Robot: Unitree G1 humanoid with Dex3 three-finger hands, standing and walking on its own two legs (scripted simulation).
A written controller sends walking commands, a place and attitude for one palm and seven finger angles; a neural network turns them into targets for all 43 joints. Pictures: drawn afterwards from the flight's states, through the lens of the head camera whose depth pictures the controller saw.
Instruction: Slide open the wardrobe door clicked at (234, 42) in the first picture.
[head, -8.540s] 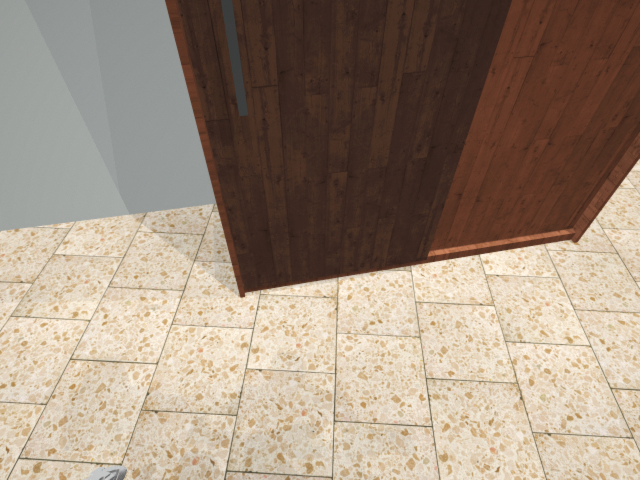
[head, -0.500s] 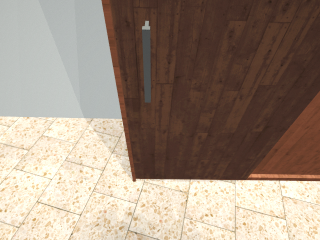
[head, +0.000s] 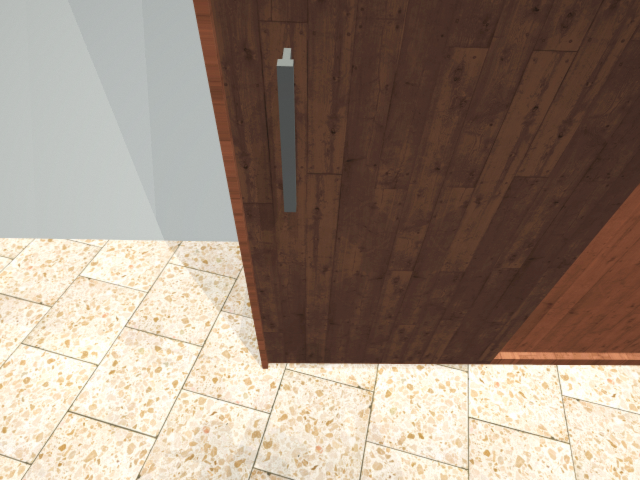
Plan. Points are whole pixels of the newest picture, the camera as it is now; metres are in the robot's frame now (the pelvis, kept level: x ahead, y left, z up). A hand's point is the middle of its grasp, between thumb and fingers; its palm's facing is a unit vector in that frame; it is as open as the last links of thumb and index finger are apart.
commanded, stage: look again from close up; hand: left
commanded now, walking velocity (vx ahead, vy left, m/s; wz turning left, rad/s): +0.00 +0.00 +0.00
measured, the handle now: (288, 138) +0.56 +0.09 +0.14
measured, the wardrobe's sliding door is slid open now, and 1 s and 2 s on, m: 0.00 0.00 0.00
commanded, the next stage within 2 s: shuffle to correct the standing spot in 0.20 s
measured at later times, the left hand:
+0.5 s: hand out of the picture -0.02 +0.16 -0.18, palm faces +0.03 -0.99 -0.16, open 7.4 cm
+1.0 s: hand out of the picture +0.02 +0.11 -0.19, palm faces +0.05 -1.00 -0.05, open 7.4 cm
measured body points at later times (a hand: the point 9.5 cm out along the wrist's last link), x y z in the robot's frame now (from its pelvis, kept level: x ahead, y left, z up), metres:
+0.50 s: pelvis +0.01 +0.00 +0.00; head +0.01 +0.01 +0.45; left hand -0.02 +0.21 -0.17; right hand +0.00 -0.22 -0.16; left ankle +0.03 +0.09 -0.74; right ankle -0.03 -0.11 -0.74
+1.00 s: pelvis +0.10 -0.03 -0.01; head +0.12 +0.01 +0.44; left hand +0.02 +0.16 -0.18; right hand +0.10 -0.25 -0.15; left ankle +0.08 +0.06 -0.74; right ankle +0.03 -0.14 -0.67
